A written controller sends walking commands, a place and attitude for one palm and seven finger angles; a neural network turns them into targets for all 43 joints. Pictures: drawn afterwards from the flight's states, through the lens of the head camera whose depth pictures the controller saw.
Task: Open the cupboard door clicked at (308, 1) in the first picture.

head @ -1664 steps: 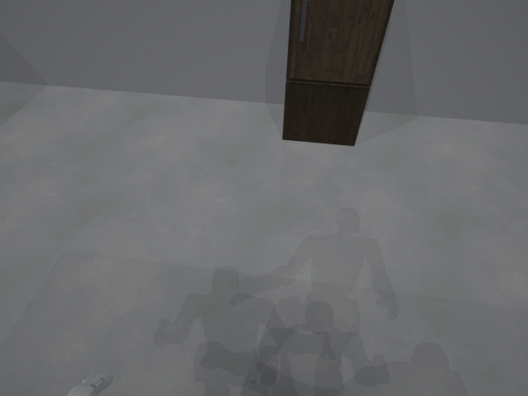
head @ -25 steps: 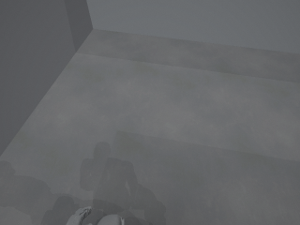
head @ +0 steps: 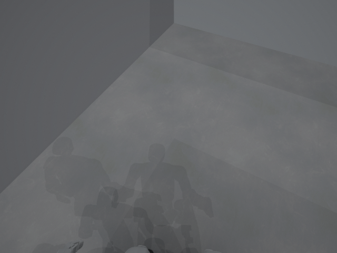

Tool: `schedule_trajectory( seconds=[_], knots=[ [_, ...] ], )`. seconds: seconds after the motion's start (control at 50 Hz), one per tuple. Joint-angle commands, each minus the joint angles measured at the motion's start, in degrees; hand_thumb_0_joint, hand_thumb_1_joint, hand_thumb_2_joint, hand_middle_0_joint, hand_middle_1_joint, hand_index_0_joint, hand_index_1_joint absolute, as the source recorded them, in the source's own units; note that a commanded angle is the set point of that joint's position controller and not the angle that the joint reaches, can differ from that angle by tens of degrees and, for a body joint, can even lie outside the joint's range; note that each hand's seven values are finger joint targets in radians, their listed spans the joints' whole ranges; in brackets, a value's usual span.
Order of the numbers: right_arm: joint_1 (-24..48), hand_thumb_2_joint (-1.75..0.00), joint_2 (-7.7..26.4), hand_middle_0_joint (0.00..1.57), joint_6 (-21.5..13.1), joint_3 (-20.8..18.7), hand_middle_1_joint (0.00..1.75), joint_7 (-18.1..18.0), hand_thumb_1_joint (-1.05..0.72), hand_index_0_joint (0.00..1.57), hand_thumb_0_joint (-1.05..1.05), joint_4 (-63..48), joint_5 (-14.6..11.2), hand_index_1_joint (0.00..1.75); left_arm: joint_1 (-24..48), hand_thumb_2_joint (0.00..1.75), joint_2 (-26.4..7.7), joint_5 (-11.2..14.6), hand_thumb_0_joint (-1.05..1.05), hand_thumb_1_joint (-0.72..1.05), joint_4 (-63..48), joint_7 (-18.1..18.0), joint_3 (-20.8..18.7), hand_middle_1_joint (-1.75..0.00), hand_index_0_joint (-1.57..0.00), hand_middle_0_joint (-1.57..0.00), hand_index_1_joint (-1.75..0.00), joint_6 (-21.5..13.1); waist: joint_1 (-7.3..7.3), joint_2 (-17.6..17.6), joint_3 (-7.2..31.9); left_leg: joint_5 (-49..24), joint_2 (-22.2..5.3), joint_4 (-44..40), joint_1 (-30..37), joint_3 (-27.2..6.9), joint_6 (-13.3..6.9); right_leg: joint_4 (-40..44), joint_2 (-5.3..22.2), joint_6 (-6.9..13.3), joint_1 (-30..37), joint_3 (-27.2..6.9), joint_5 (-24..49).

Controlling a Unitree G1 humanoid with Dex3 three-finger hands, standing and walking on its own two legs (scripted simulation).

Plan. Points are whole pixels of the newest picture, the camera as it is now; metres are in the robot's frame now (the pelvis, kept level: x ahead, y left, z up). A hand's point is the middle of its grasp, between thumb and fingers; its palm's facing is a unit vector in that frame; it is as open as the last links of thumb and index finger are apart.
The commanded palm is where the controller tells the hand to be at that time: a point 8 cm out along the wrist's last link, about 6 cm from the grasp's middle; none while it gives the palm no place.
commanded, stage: turn to face it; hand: left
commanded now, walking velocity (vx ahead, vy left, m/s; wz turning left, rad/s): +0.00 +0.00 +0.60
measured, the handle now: out of the picture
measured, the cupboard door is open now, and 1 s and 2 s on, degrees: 46 46 46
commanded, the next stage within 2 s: none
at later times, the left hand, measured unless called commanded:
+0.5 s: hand out of the picture -0.03 +0.19 -0.18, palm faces +0.38 -0.89 -0.24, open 7.4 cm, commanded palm none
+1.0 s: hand out of the picture -0.01 +0.13 -0.14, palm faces +0.56 -0.78 -0.27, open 7.4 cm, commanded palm none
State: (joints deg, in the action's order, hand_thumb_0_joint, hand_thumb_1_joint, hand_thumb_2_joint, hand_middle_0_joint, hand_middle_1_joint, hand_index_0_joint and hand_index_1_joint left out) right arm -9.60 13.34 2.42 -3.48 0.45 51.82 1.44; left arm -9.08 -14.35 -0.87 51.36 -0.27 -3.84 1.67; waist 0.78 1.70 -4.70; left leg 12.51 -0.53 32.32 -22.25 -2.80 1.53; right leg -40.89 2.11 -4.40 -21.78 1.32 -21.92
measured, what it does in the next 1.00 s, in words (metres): steps on the spot, turning left: right foot, then left foot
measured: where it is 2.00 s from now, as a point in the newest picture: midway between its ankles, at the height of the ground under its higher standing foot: outside the picture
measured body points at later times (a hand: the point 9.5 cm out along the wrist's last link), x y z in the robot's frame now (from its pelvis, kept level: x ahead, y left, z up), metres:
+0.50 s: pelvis +0.00 -0.02 -0.01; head +0.05 +0.01 +0.44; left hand -0.05 +0.24 -0.16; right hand +0.21 -0.22 -0.13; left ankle -0.04 +0.08 -0.73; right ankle +0.00 -0.14 -0.70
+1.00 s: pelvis +0.03 -0.08 +0.01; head +0.08 -0.08 +0.46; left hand -0.04 +0.17 -0.12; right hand +0.24 -0.26 -0.15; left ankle -0.08 +0.02 -0.63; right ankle +0.08 -0.16 -0.73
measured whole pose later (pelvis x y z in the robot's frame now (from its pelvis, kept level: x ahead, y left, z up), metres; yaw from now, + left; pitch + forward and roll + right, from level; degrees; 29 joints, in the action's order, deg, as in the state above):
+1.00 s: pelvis +0.03 -0.08 +0.01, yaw +38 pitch +0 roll +3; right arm -9.2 15.2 5.1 -5.4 1.5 54.5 1.0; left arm -10.3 -10.0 -1.4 50.6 -1.0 -1.7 0.7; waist 2.4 1.4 -5.9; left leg 23.7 -0.4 66.9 -29.7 0.5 3.7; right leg -30.2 5.8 0.8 -13.6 8.4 -16.6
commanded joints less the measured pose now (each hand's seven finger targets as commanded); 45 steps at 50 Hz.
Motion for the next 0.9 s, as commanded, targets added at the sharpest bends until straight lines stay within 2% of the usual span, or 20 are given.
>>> schedule_trajectory(
  seconds=[0.0,0.02,0.04,0.06,0.12,0.3,0.38,0.4,0.42,0.44,0.46,0.5,0.56,0.68,0.74,0.76,0.78,0.8,0.82,0.88],
  knots=[
    [3.9,-0.9,4.6,0.2,-0.6,-2.5,0.3,-0.1,-0.9,0.2,0.0,-7.3,-1.1,0.3,-10.3,0.9,-14.2,-1.2,0.0,0.9,-2.7,-1.4,-2.9,-0.3,-0.2,-0.2,-0.3,-2.2,-5.17,-23.7,8.9,21.2,5.5,19.3,-16.0,2.9,1.3,27.7,23.6,8.9,21.1,-24.1,10.4],
    [5.0,-0.9,7.7,0.2,-0.3,-3.0,0.3,0.0,-0.9,0.2,0.0,-6.9,-0.6,0.3,-8.4,0.9,-13.5,-0.6,0.0,0.9,-3.2,-1.7,-2.1,-0.3,-0.2,-0.2,-0.3,-2.1,-4.44,-19.6,6.9,23.9,2.0,32.1,-14.4,-0.8,0.4,26.7,27.6,12.7,13.1,-23.4,15.2],
    [3.4,-0.9,7.5,0.2,0.1,-3.0,0.3,0.4,-0.9,0.2,0.0,-5.6,-0.4,0.3,-3.9,0.9,-9.7,-0.5,0.0,0.9,-3.9,-1.8,-1.5,-0.3,-0.2,-0.2,-0.3,-2.2,-1.5,-14.9,5.0,18.5,0.3,37.6,-13.8,-2.2,0.2,25.5,23.1,12.8,10.2,-16.2,15.3],
    [2.9,-0.9,6.4,0.2,0.7,-3.1,0.3,0.5,-0.9,0.2,0.0,-3.9,-0.3,0.3,-1.5,0.9,-8.1,-0.3,0.0,0.9,-4.5,-1.8,-1.0,-0.3,-0.2,-0.2,-0.3,-2.2,-0.18,-15.6,3.9,15.3,-0.3,40.7,-14.0,-0.8,1.1,24.0,19.4,11.3,9.5,-13.0,18.6],
    [2.0,-0.9,4.7,0.2,1.0,-2.4,0.3,1.3,-0.9,0.2,0.0,-2.5,-0.5,0.3,-1.5,0.9,-5.6,-0.3,0.0,0.9,-4.7,-1.8,-0.4,-0.3,-0.2,-0.2,-0.3,-2.7,0.55,-12.9,5.4,10.3,-1.2,37.6,-12.2,2.3,2.6,20.4,15.0,9.2,13.5,-1.3,30.7],
    [8.1,-0.9,2.5,0.2,0.3,-1.0,0.3,1.3,-0.9,0.2,0.0,-3.8,-1.0,0.3,-8.8,0.9,-8.6,-1.0,0.0,0.9,-1.3,-1.7,-2.2,-0.3,-0.2,-0.2,-0.3,-2.6,-3.9,-13.1,7.3,14.9,-1.0,12.4,-4.7,8.0,2.0,15.2,19.8,11.1,22.0,2.6,41.0],
    [2.2,-0.9,4.6,0.2,-0.5,-1.4,0.3,1.0,-0.9,0.2,0.0,-2.9,-0.8,0.3,-6.4,0.9,-9.9,-0.4,0.0,0.9,-1.5,-1.1,-2.8,-0.3,-0.2,-0.2,-0.3,-2.4,-0.42,-11.3,9.9,3.9,0.2,-3.0,8.3,9.6,0.3,7.0,18.9,7.3,16.9,7.6,38.4],
    [-1.6,-0.9,7.3,0.2,-0.8,-2.2,0.3,1.0,-0.9,0.2,0.0,-1.9,-0.6,0.3,-5.3,0.9,-8.9,0.0,0.0,0.9,-2.0,-0.9,-2.5,-0.3,-0.2,-0.2,-0.3,-2.2,1.97,-4.4,12.0,-6.1,-3.0,-8.6,18.4,5.4,-1.4,-1.5,16.9,4.6,9.3,9.9,30.5],
    [-5.8,-0.9,14.3,0.2,-1.2,-4.1,0.3,0.5,-0.9,0.2,0.0,-1.4,0.0,0.3,-3.2,0.9,-5.1,0.5,0.0,0.9,-4.5,-0.4,-1.7,-0.3,-0.2,-0.2,-0.3,-1.8,4.77,13.7,12.6,-26.2,-19.1,-10.5,27.2,-16.7,-9.4,-14.5,7.8,-0.2,-8.8,11.5,-5.1],
    [-9.0,-0.9,16.4,0.2,-0.6,-4.3,0.3,-0.2,-0.9,0.2,0.0,-0.2,-0.2,0.3,1.9,0.9,-4.3,-0.1,0.0,0.9,-6.8,-0.8,-0.8,-0.3,-0.2,-0.2,-0.3,-1.0,5.9,13.6,11.5,-40.4,-25.1,-10.4,25.7,-21.7,-15.8,-22.0,5.2,-0.4,-14.7,4.3,-17.2],
    [-8.0,-0.9,16.0,0.2,-0.5,-3.9,0.3,-0.4,-0.9,0.2,0.0,-0.4,0.0,0.3,2.3,0.9,-5.4,-0.2,0.0,0.9,-7.4,-0.9,-1.0,-0.3,-0.2,-0.2,-0.3,-0.6,4.74,7.9,10.1,-31.9,-24.7,-10.4,22.0,-16.7,-16.5,-24.7,6.4,0.5,-13.6,0.6,-14.4],
    [-2.2,-0.9,11.9,0.2,-1.1,-3.0,0.3,-1.4,-0.9,0.2,0.0,-2.0,0.0,0.3,2.0,0.9,-5.0,-0.4,0.0,0.9,-4.8,-0.7,-1.4,-0.3,-0.2,-0.2,-0.3,-0.4,2.09,11.6,8.2,-28.1,-17.0,-10.8,17.3,-12.9,-12.4,-26.1,5.7,-0.2,-13.5,-1.1,-6.6],
    [0.4,-0.9,11.1,0.2,-1.7,-2.3,0.3,-1.5,-0.9,0.2,0.0,-3.0,-0.2,0.3,-0.9,0.9,-5.0,-0.3,0.0,0.9,-3.0,-0.2,-1.4,-0.3,-0.2,-0.2,-0.3,0.0,-0.27,6.9,7.4,-26.5,-12.6,-11.4,15.3,-8.3,-10.1,-24.9,3.9,-0.8,-11.1,-1.1,-1.0],
    [0.2,-0.9,12.1,0.2,-1.3,-3.0,0.3,-1.0,-0.9,0.2,0.0,-3.0,0.2,0.3,1.1,0.9,-3.9,0.2,0.0,0.9,-4.7,-0.3,-0.8,-0.3,-0.2,-0.2,-0.3,-0.2,0.16,7.2,7.3,-19.0,-11.4,-10.3,11.4,-11.4,-10.4,-7.0,0.8,-0.7,-2.8,0.6,-3.2],
    [3.1,-0.9,12.1,0.2,-0.7,-3.4,0.3,-0.9,-0.9,0.2,0.0,-3.8,-0.1,0.3,-3.7,0.9,-4.1,0.4,0.0,0.9,-3.7,-0.3,-1.0,-0.3,-0.2,-0.2,-0.3,-1.0,-2.16,8.4,8.1,-16.8,-9.3,-6.1,5.6,-12.5,-8.4,6.7,-1.7,-0.1,8.5,2.3,3.3],
    [3.7,-0.9,11.1,0.2,-0.7,-3.4,0.3,-0.8,-0.9,0.2,0.0,-4.2,-0.6,0.3,-6.4,0.9,-5.4,0.3,0.0,0.9,-3.2,-0.5,-1.3,-0.3,-0.2,-0.2,-0.3,-1.6,-3.57,5.0,9.3,-12.1,-6.6,-2.7,2.0,-11.4,-6.2,15.2,-0.5,0.2,15.4,1.8,9.5],
    [2.8,-0.9,7.6,0.2,-0.8,-3.0,0.3,-0.5,-0.9,0.2,0.0,-4.8,-1.2,0.3,-8.8,0.9,-9.7,-0.4,0.0,0.9,-2.8,-1.0,-2.3,-0.3,-0.2,-0.2,-0.3,-2.3,-4.54,-7.1,11.1,2.2,-0.9,6.4,-7.0,-5.9,-2.3,22.7,10.4,2.9,24.4,-8.4,11.2],
    [3.7,-0.9,5.1,0.2,-0.8,-2.5,0.3,-0.3,-0.9,0.2,0.0,-6.3,-1.1,0.3,-9.1,0.9,-14.8,-1.0,0.0,0.9,-3.2,-1.5,-3.1,-0.3,-0.2,-0.2,-0.3,-2.3,-5.5,-22.1,10.0,23.4,5.5,21.9,-13.7,1.8,1.2,25.4,25.6,10.0,23.7,-23.5,19.4],
    [3.9,-0.9,7.4,0.2,-0.4,-2.9,0.3,-0.1,-0.9,0.2,0.0,-5.9,-0.7,0.3,-8.1,0.9,-13.5,-0.5,0.0,0.9,-3.4,-1.7,-2.4,-0.3,-0.2,-0.2,-0.3,-2.2,-4.75,-17.5,8.8,24.3,2.0,33.4,-12.5,-1.6,0.3,24.1,27.5,13.5,17.2,-21.0,22.1],
    [1.6,-0.9,6.4,0.2,1.0,-2.9,0.3,0.7,-0.9,0.2,0.0,-2.3,-0.3,0.3,0.8,0.9,-7.2,-0.1,0.0,0.9,-5.3,-1.8,-0.7,-0.3,-0.2,-0.2,-0.3,-1.9,0.31,-14.3,4.0,12.9,-1.3,41.9,-11.5,0.2,1.8,22.4,17.6,10.6,10.5,-6.6,21.1]
  ],
)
